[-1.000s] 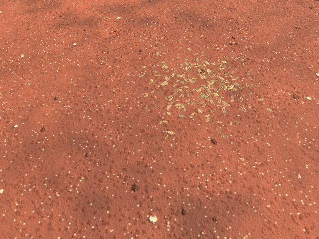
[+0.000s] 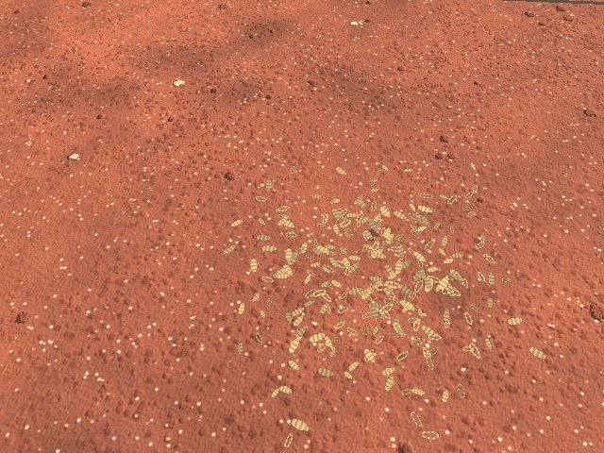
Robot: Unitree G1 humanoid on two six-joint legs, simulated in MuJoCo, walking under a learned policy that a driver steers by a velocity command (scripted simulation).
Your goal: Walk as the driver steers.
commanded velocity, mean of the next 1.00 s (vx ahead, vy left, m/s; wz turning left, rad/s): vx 0.50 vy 0.00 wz -0.31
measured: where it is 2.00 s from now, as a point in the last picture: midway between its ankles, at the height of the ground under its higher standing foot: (387, 298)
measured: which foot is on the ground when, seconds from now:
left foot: up 0.00-0.36, down 0.38-0.92, up 0.94-1.00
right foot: down 0.00-0.40, up 0.42-0.92, down 0.94-1.00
